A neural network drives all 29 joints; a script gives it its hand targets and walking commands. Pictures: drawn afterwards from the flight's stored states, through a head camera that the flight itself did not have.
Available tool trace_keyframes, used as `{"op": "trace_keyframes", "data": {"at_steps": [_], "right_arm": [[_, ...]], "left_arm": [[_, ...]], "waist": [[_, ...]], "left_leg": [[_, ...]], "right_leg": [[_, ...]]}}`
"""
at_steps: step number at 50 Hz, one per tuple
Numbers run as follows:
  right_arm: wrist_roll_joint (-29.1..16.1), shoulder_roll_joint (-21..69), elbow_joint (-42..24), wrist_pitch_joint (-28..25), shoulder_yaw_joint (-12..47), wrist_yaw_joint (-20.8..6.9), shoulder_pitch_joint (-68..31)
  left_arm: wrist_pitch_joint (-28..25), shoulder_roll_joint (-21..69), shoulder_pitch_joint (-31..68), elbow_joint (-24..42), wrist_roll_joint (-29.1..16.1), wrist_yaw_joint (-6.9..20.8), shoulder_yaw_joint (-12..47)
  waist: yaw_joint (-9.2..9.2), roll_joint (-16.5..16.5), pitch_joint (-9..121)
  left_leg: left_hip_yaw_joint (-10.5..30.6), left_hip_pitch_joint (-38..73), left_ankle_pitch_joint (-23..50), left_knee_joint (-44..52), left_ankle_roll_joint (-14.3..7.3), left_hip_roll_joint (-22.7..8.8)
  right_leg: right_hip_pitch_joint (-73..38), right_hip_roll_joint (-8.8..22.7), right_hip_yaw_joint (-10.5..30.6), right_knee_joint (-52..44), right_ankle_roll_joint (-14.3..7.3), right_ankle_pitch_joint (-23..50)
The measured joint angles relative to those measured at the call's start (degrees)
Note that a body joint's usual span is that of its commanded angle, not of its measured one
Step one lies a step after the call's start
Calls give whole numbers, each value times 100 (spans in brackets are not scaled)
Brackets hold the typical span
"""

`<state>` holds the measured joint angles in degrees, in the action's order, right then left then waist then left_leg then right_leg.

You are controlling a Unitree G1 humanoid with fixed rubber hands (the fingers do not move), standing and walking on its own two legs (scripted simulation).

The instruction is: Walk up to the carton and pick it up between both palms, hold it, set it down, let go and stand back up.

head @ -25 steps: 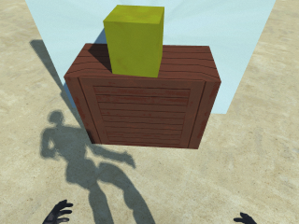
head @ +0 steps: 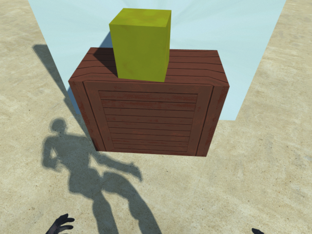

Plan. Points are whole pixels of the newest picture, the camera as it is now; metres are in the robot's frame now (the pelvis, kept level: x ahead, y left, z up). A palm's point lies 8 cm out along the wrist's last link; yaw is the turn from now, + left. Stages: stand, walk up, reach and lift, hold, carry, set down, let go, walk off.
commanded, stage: stand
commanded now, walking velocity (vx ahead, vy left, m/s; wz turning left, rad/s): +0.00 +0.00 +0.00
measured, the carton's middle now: (143, 45) +0.99 +0.07 +0.03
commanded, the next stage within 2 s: none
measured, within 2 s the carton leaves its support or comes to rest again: neither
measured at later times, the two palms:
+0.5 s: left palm out of the picture +0.13 +0.29 -0.08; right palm out of the picture +0.12 -0.27 -0.11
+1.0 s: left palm out of the picture +0.12 +0.29 -0.08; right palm out of the picture +0.11 -0.27 -0.11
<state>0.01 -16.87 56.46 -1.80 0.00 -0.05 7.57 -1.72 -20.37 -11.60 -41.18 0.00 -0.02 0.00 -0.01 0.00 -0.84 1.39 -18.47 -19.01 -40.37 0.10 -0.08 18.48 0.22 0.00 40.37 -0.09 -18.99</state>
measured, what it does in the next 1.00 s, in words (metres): stands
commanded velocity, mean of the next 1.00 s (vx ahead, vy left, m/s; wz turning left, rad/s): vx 0.00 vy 0.00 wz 0.00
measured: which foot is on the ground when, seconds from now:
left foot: down 0.00-1.00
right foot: down 0.00-1.00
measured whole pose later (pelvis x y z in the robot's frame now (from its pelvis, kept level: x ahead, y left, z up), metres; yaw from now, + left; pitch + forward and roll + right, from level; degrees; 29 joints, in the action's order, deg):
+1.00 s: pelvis +0.00 +0.00 +0.01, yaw +0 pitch -1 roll +0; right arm 0.0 -16.9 59.5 -1.8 0.0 -0.5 5.6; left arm -1.8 -20.4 -11.6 -43.6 0.0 0.0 0.0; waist 0.0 0.0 -0.8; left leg 1.4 -18.4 -17.0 -36.7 0.1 -0.1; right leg 18.3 0.2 0.0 36.4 -0.1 -16.9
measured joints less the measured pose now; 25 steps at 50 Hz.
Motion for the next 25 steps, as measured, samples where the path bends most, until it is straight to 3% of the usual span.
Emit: {"op": "trace_keyframes", "data": {"at_steps": [25], "right_arm": [[0,0,147,-1,0,-30,-190]], "left_arm": [[-4,-2,0,-175,0,0,0]], "waist": [[0,0,0]], "left_leg": [[1,5,90,226,0,-1]], "right_leg": [[-10,1,0,-235,0,92]]}}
